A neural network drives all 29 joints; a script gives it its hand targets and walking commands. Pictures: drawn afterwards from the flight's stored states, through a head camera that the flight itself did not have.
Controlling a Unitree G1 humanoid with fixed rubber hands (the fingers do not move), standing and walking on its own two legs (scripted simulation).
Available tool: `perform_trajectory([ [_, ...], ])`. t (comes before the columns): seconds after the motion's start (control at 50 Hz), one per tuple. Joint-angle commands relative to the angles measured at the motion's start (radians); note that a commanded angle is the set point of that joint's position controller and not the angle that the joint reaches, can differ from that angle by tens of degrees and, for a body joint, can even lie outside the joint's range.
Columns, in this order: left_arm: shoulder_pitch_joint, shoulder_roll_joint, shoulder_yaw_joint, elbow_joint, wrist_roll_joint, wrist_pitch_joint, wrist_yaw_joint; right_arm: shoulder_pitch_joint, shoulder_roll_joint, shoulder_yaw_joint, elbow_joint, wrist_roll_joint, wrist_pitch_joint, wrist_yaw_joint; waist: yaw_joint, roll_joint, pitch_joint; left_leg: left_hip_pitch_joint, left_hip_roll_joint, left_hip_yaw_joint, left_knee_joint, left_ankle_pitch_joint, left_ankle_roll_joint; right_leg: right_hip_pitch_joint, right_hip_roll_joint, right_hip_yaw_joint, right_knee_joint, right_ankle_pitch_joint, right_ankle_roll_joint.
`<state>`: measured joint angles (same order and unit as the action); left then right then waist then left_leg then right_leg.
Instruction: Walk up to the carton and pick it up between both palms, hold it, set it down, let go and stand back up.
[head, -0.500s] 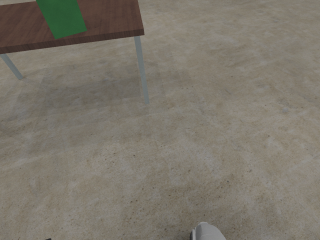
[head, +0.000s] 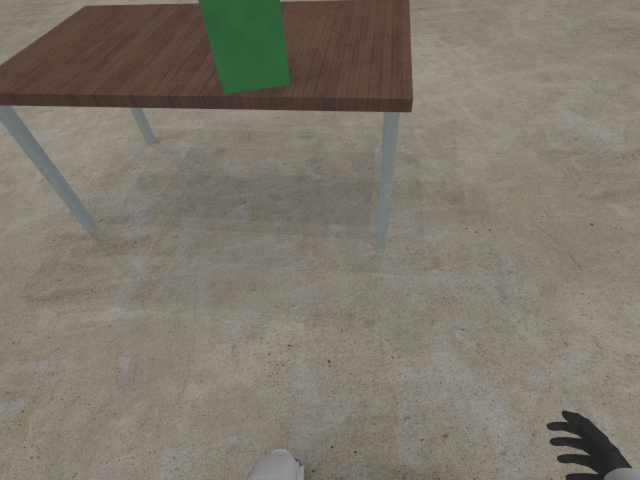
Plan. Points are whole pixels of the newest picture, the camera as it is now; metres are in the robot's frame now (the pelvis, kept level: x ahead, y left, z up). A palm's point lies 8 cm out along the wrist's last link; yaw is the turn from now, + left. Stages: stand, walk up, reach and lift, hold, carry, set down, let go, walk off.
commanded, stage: walk up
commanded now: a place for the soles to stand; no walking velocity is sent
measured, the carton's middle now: (246, 31) +1.24 +0.30 +0.04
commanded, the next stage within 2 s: none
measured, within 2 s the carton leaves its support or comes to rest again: neither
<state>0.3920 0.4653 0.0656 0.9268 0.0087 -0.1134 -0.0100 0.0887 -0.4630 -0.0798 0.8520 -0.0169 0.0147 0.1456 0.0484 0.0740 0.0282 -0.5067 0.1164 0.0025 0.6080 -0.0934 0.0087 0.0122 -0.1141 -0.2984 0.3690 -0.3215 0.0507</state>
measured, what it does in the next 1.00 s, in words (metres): walks ahead: left foot, then right foot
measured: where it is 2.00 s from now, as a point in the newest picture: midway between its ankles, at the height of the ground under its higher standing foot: (275, 325)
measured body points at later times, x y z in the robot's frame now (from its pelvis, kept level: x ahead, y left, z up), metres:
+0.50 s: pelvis +0.24 +0.06 -0.01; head +0.25 +0.03 +0.43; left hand +0.32 +0.40 -0.10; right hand +0.29 -0.28 -0.13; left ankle +0.15 +0.15 -0.74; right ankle +0.37 -0.05 -0.74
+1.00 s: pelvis +0.41 +0.15 -0.02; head +0.41 +0.16 +0.43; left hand +0.43 +0.51 -0.12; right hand +0.56 -0.18 -0.09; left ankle +0.48 +0.27 -0.74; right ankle +0.37 -0.04 -0.72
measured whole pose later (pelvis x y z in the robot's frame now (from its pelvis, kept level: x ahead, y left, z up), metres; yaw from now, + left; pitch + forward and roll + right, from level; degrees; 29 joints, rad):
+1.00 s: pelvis +0.41 +0.15 -0.02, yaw +2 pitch -3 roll -1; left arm 0.37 0.49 0.06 0.88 0.01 -0.07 0.00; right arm 0.18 -0.46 -0.11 0.82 -0.04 -0.02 0.11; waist 0.02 0.00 0.04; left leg -0.37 0.05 0.06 0.66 -0.23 0.01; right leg -0.22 -0.15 -0.05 0.77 -0.44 -0.02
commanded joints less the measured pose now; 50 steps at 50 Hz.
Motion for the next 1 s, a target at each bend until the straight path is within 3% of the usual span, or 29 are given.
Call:
perform_trajectory([
  [0.0,-0.030,0.315,0.071,-0.060,-0.007,-0.003,0.022,-0.081,-0.114,-0.036,-0.087,-0.002,-0.027,-0.005,-0.040,-0.185,-0.006,0.122,-0.052,0.060,-0.039,-0.089,0.031,-0.073,-0.228,0.101,-0.025,0.336,-0.202],
  [0.02,-0.037,0.298,0.060,-0.069,-0.012,0.001,0.028,-0.018,-0.132,-0.050,-0.069,-0.014,-0.028,-0.013,-0.083,-0.161,-0.028,0.235,-0.082,0.077,-0.061,-0.134,0.040,-0.116,-0.212,0.082,0.064,0.379,-0.195],
  [0.04,-0.019,0.256,0.046,-0.074,-0.023,0.009,0.028,0.101,-0.177,-0.071,-0.032,-0.029,-0.036,-0.026,-0.143,-0.041,-0.090,0.393,-0.113,0.058,-0.108,-0.205,0.061,-0.155,-0.160,0.060,0.295,0.421,-0.174],
  [0.06,0.017,0.170,0.010,-0.094,-0.025,0.016,0.024,0.237,-0.264,-0.103,0.003,-0.050,-0.037,-0.049,-0.189,0.169,-0.197,0.592,0.001,-0.162,-0.181,-0.324,0.102,-0.307,-0.088,0.055,0.585,0.239,-0.125],
  [0.08,0.034,0.119,-0.008,-0.122,-0.028,0.017,0.019,0.213,-0.328,-0.115,-0.036,-0.029,-0.039,-0.070,-0.163,0.311,-0.169,0.735,0.200,-0.566,-0.289,-0.356,0.169,-0.645,0.061,0.095,0.756,-0.208,-0.082],
  [0.1,0.007,0.206,0.014,-0.103,-0.018,0.015,0.025,0.181,-0.347,-0.114,-0.050,0.015,-0.038,-0.079,-0.164,0.225,-0.144,0.659,0.237,-0.665,-0.358,-0.350,0.225,-0.663,0.031,0.244,0.814,-0.221,-0.099],
  [0.12,-0.057,0.234,0.009,-0.097,-0.023,0.017,0.022,0.143,-0.312,-0.101,-0.051,0.038,-0.037,-0.084,-0.142,0.092,-0.090,0.556,0.231,-0.535,-0.334,-0.222,0.236,-0.639,-0.004,0.274,0.828,-0.150,-0.099],
  [0.14,-0.056,0.220,0.005,-0.096,-0.034,0.019,0.017,0.125,-0.267,-0.087,-0.052,0.032,-0.040,-0.093,-0.116,0.031,-0.040,0.478,0.196,-0.395,-0.312,-0.059,0.208,-0.609,-0.016,0.296,0.798,-0.074,-0.101],
  [0.18,-0.009,0.200,0.013,-0.078,-0.041,0.024,0.007,0.118,-0.196,-0.068,-0.052,0.025,-0.053,-0.101,-0.077,0.016,-0.018,0.428,0.112,-0.191,-0.283,0.193,0.154,-0.534,-0.037,0.336,0.700,0.013,-0.096],
  [0.22,0.019,0.196,0.021,-0.053,-0.033,0.033,0.003,0.109,-0.187,-0.069,-0.060,0.019,-0.064,-0.097,-0.070,0.062,-0.041,0.383,0.070,-0.150,-0.319,0.116,0.149,-0.471,-0.022,0.340,0.694,0.054,-0.077],
  [0.28,-0.026,0.178,0.015,-0.076,-0.024,0.034,-0.001,0.069,-0.176,-0.056,-0.094,0.003,-0.070,-0.085,-0.067,0.110,0.045,0.322,0.065,-0.114,-0.376,-0.121,0.228,-0.533,-0.026,0.299,0.527,0.043,-0.051],
  [0.3,-0.055,0.187,0.020,-0.075,-0.019,0.034,-0.005,0.082,-0.174,-0.055,-0.093,-0.002,-0.072,-0.081,-0.084,0.088,0.075,0.293,0.058,-0.093,-0.397,-0.149,0.218,-0.534,-0.030,0.292,0.486,0.062,-0.048],
  [0.36,-0.135,0.173,0.030,-0.088,-0.010,0.024,-0.013,0.123,-0.193,-0.059,-0.103,-0.006,-0.068,-0.070,-0.114,0.076,0.108,0.295,0.078,-0.104,-0.392,-0.162,0.238,-0.512,-0.027,0.238,0.336,0.121,-0.050],
  [0.4,-0.148,0.158,0.032,-0.095,-0.007,0.015,-0.012,0.134,-0.191,-0.060,-0.105,-0.009,-0.064,-0.069,-0.121,0.068,0.086,0.324,0.067,-0.089,-0.344,-0.052,0.207,-0.475,0.008,0.208,0.270,0.137,-0.070],
  [0.44,-0.086,0.171,0.041,-0.079,-0.003,0.008,-0.011,0.109,-0.196,-0.058,-0.128,-0.002,-0.061,-0.070,-0.066,-0.004,0.022,0.279,0.071,-0.074,-0.232,0.013,0.193,-0.290,0.039,0.198,0.204,0.167,-0.089],
  [0.46,0.018,0.187,0.059,-0.052,-0.005,0.004,-0.004,0.098,-0.178,-0.047,-0.135,0.002,-0.063,-0.072,-0.007,-0.056,-0.024,0.241,0.041,-0.037,-0.102,0.133,0.164,-0.131,0.065,0.181,0.148,0.221,-0.101],
  [0.48,0.127,0.222,0.077,-0.020,-0.004,0.000,0.006,0.111,-0.133,-0.034,-0.139,0.002,-0.068,-0.073,0.049,-0.177,-0.104,0.164,-0.029,0.032,0.112,0.202,0.113,0.073,0.053,0.196,0.153,0.191,-0.129],
  [0.5,0.235,0.296,0.102,-0.023,-0.001,-0.005,0.021,0.152,-0.080,-0.013,-0.154,0.002,-0.074,-0.077,0.094,-0.309,-0.188,0.002,-0.122,0.077,0.377,-0.001,0.062,0.218,-0.160,0.503,0.084,0.109,-0.186],
  [0.52,0.196,0.339,0.104,-0.063,-0.005,-0.001,0.030,0.221,-0.088,-0.011,-0.146,0.006,-0.063,-0.083,0.051,-0.339,-0.188,-0.137,-0.187,-0.007,0.544,-0.410,0.006,0.244,-0.367,0.867,-0.041,0.012,-0.304],
  [0.54,0.138,0.321,0.099,-0.092,-0.027,0.006,0.033,0.209,-0.211,-0.041,-0.118,0.003,-0.045,-0.088,0.050,-0.207,-0.168,-0.104,-0.135,-0.088,0.663,-0.403,0.015,0.139,-0.388,0.908,-0.068,-0.113,-0.360],
  [0.6,-0.023,0.258,0.080,-0.122,-0.021,0.000,0.035,0.176,-0.181,-0.038,-0.094,0.007,-0.038,-0.088,-0.019,-0.141,0.007,-0.112,-0.055,-0.121,0.621,-0.280,0.016,-0.127,-0.265,0.600,-0.099,-0.013,-0.275],
  [0.68,-0.095,0.251,0.075,-0.140,-0.007,-0.008,0.023,0.212,-0.155,-0.042,-0.072,-0.002,-0.028,-0.059,-0.064,-0.237,0.028,0.008,-0.024,-0.047,0.380,-0.194,-0.023,-0.296,-0.159,0.358,-0.133,-0.056,-0.243],
  [0.76,-0.073,0.280,0.087,-0.143,0.000,-0.013,0.019,0.103,-0.134,-0.048,-0.096,-0.011,-0.022,-0.032,-0.039,-0.254,0.061,0.038,0.001,0.002,0.188,-0.148,-0.039,-0.352,-0.147,0.331,-0.150,-0.147,-0.248],
  [0.84,-0.045,0.301,0.089,-0.136,-0.001,-0.005,0.016,0.032,-0.131,-0.057,-0.107,-0.013,-0.029,-0.024,-0.017,-0.200,0.029,0.083,-0.013,0.031,0.068,-0.119,-0.029,-0.302,-0.175,0.363,-0.116,-0.169,-0.245],
  [0.88,-0.079,0.304,0.086,-0.134,-0.002,-0.002,0.018,0.045,-0.132,-0.063,-0.095,-0.011,-0.035,-0.021,-0.051,-0.169,0.019,0.156,-0.021,0.031,0.011,-0.158,-0.012,-0.300,-0.194,0.352,-0.075,-0.133,-0.237],
  [0.92,-0.108,0.269,0.063,-0.133,-0.001,0.008,0.021,0.168,-0.157,-0.084,-0.068,-0.023,-0.043,-0.036,-0.131,-0.100,-0.015,0.347,-0.063,0.048,-0.079,-0.199,0.013,-0.386,-0.154,0.283,0.122,-0.063,-0.200],
  [0.94,-0.041,0.197,0.037,-0.128,0.001,0.012,0.022,0.260,-0.209,-0.103,-0.025,-0.028,-0.051,-0.053,-0.154,0.071,-0.078,0.516,-0.046,-0.024,-0.170,-0.348,0.026,-0.448,-0.067,0.201,0.391,0.010,-0.158],
  [0.96,-0.008,0.101,0.002,-0.139,-0.007,0.015,0.017,0.311,-0.283,-0.116,-0.032,-0.039,-0.057,-0.071,-0.161,0.309,-0.053,0.568,0.167,-0.402,-0.320,-0.521,0.072,-0.661,0.076,0.209,0.680,-0.185,-0.092],
  [0.98,-0.010,0.174,0.021,-0.127,-0.019,0.025,0.031,0.256,-0.355,-0.116,-0.067,-0.010,-0.058,-0.077,-0.169,0.277,-0.034,0.493,0.280,-0.626,-0.449,-0.674,0.193,-0.739,0.107,0.252,0.774,-0.251,-0.091],
])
